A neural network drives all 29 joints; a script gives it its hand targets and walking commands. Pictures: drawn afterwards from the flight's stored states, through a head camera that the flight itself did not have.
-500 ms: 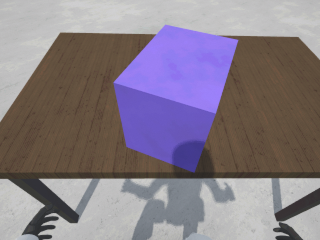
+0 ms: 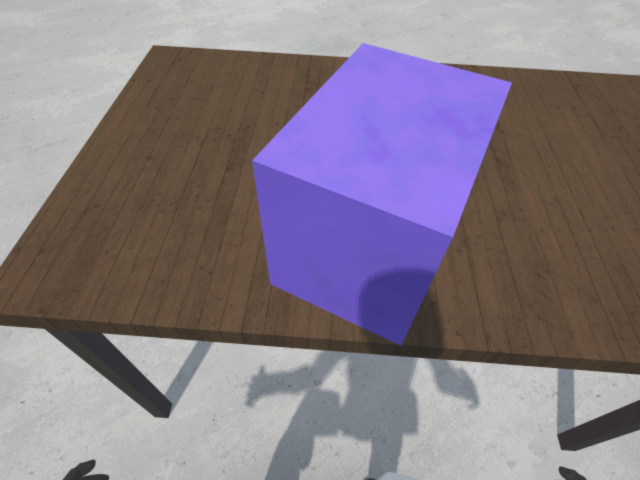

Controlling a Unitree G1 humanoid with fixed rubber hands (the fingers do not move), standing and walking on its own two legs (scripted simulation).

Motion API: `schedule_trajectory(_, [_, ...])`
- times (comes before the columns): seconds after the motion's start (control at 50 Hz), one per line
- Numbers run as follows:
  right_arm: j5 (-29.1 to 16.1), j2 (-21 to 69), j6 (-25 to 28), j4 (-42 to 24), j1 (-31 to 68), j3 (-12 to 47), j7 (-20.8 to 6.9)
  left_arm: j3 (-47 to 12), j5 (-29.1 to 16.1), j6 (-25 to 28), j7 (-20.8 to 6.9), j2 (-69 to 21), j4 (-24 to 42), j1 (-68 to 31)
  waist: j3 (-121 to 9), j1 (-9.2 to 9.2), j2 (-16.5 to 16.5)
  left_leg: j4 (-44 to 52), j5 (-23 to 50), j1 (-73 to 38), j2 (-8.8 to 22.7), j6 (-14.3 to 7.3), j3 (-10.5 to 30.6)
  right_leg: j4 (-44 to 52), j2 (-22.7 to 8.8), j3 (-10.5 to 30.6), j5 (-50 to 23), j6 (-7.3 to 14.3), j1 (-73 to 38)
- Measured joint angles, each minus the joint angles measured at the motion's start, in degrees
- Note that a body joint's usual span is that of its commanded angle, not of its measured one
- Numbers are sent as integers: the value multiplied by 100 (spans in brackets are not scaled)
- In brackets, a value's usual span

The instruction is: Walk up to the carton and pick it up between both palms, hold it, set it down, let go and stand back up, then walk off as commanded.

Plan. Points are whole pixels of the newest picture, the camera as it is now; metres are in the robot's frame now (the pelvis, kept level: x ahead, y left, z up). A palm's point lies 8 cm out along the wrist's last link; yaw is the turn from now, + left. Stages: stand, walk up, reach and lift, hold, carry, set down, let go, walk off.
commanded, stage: walk up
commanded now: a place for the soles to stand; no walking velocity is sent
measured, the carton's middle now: (381, 191) +0.47 -0.08 +0.08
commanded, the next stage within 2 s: reach and lift in 0.22 s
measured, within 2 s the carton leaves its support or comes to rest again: neither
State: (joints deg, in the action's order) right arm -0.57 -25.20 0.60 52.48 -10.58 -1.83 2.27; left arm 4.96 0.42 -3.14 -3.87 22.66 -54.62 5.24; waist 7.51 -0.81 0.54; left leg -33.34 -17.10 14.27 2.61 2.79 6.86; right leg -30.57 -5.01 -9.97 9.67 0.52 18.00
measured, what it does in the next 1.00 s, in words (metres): shifts its weight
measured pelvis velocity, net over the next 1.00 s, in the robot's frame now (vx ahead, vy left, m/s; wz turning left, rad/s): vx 0.07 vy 0.06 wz -0.09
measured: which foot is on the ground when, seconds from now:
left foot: down 0.00-1.00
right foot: down 0.00-1.00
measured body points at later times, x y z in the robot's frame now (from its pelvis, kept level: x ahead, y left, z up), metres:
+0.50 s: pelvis +0.01 -0.01 -0.02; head +0.09 +0.03 +0.42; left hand +0.22 +0.27 -0.13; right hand +0.17 -0.31 -0.10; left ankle +0.02 +0.17 -0.73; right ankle +0.08 -0.12 -0.73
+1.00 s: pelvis +0.07 +0.06 +0.01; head +0.06 +0.06 +0.46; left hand +0.25 +0.31 -0.06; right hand +0.21 -0.23 -0.06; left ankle +0.02 +0.17 -0.73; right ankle +0.07 -0.12 -0.73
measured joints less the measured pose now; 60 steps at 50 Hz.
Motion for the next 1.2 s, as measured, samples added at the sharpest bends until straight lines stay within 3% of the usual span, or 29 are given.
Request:
schedule_trajectory(0.14, [68, 38, -13, 13, -58, -16, 22, 28, -7, -44, -12, -56, 80, -95, 45, 27, -48, 7, -1, -9, -24, 138, 27, -117, -39, 5, 105, -30, 22])
schedule_trajectory(0.26, [60, 43, -20, -25, -69, -22, 44, 49, 8, -30, 10, -55, 131, -170, 75, 48, -40, -108, -98, 20, -3, 107, 82, -201, -24, -44, 204, -13, 8])
schedule_trajectory(0.32, [604, 225, 463, 147, 348, -451, -288, 19, 40, -1171, 341, 17, 1274, 28, 241, 195, -95, -560, -541, 181, 153, 57, -66, -564, 216, 250, 509, 28, 172])
schedule_trajectory(0.36, [665, 301, 672, 35, 576, -578, -487, 1, 74, -1780, 485, 30, 1871, -88, 443, 207, -130, -838, -466, 250, 254, 149, -129, -822, 332, 375, 453, 56, 257])
schedule_trajectory(0.42, [546, 414, 801, -150, 874, -559, -603, -40, 182, -2329, 526, -61, 2518, -376, 796, 105, -210, -1151, -672, 178, 367, 330, -227, -1146, 435, 489, 652, 45, 261])
schedule_trajectory(0.48, [434, 587, 809, -381, 981, -483, -573, 7, 292, -2577, 486, -251, 2963, -500, 998, 97, -345, -1180, -766, 9, 395, 336, -280, -1212, 468, 546, 740, 33, 137])
schedule_trajectory(0.58, [200, 796, 892, -672, 657, -304, -427, 57, 384, -2577, 420, -556, 3384, -191, 827, 172, -506, -883, -753, -260, 397, 303, -295, -932, 479, 548, 746, 2, -137])
schedule_trajectory(0.68, [120, 819, 909, -736, 240, -223, -290, 57, 397, -2405, 389, -611, 3379, 190, 458, 121, -543, -471, -686, -590, 333, 211, -388, -572, 428, 622, 703, -88, -435])
schedule_trajectory(0.92, [131, 986, 665, -1343, -43, -450, -318, -113, 20, -2123, 358, -545, 3588, 813, 25, -1, -35, 349, -540, -1492, 178, -96, -785, 553, 331, 973, 292, -389, -1355])
schedule_trajectory(1.02, [55, 996, 453, -1748, -164, -505, -354, -151, -123, -2066, 356, -764, 3927, 1004, -19, -22, 165, 638, -465, -1747, 97, -201, -956, 921, 277, 1129, 128, -423, -1586])
schedule_trajectory(1.2, [-120, 1015, 180, -2734, -588, -538, -244, -225, -367, -1944, 383, -924, 4537, 1249, -8, -64, 180, 1050, -292, -1887, 48, -244, -1114, 1345, 254, 1258, -100, -448, -1673])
